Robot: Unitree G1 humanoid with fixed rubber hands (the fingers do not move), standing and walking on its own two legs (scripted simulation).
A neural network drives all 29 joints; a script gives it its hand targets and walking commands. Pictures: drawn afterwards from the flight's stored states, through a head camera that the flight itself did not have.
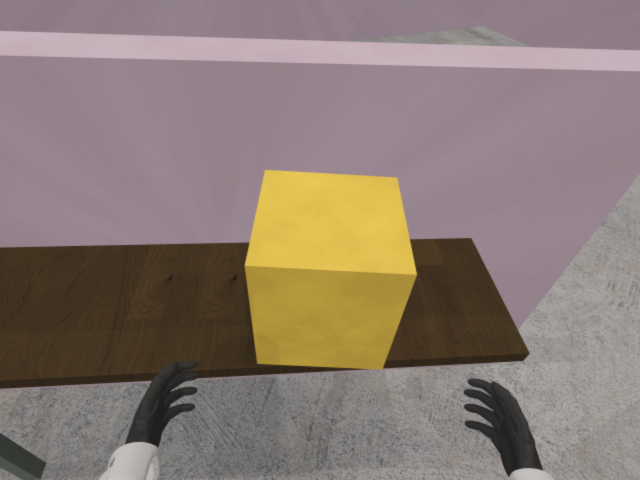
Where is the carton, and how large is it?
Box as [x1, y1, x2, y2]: [245, 170, 416, 369]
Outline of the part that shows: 265,170 245,262 245,272 257,363 382,369 416,275 396,177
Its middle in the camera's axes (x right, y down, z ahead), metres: +0.01 +0.06 +0.62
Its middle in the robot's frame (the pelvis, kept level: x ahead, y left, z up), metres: +0.44 +0.01 -0.01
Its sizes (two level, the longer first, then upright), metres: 0.210 0.200 0.250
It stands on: a table, 0.65 m high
